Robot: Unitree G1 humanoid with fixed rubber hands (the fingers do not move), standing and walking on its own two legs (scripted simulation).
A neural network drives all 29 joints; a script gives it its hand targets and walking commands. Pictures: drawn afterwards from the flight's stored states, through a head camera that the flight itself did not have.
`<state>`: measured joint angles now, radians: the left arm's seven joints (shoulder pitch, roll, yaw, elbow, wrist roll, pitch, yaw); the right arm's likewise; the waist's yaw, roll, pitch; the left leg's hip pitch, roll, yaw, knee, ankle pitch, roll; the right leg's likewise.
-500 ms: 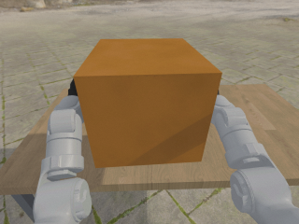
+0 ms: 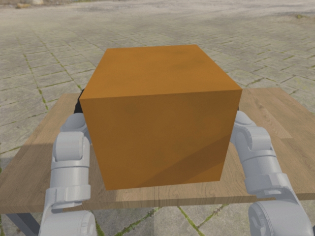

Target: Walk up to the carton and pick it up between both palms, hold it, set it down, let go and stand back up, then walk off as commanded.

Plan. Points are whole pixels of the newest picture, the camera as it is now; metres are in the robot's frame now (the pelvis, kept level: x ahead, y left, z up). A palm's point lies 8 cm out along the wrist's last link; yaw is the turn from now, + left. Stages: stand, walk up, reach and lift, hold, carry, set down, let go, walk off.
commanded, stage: hold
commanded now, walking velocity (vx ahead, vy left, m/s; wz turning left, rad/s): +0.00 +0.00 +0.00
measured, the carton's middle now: (157, 107) +0.40 +0.01 +0.21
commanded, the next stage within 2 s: none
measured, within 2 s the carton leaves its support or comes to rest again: neither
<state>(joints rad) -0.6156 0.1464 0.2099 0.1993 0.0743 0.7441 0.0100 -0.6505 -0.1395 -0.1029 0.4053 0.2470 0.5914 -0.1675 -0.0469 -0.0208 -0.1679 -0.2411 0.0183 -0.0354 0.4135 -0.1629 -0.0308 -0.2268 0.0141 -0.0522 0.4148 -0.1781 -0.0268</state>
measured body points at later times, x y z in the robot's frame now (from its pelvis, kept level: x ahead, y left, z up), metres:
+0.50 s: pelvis -0.03 +0.00 +0.00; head -0.11 +0.02 +0.44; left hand +0.35 +0.20 +0.24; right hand +0.36 -0.16 +0.22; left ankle +0.04 +0.14 -0.74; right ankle +0.03 -0.10 -0.74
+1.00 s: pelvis +0.01 +0.00 +0.00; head -0.06 +0.01 +0.45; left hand +0.37 +0.18 +0.22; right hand +0.37 -0.18 +0.20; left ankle +0.04 +0.14 -0.74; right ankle +0.03 -0.10 -0.74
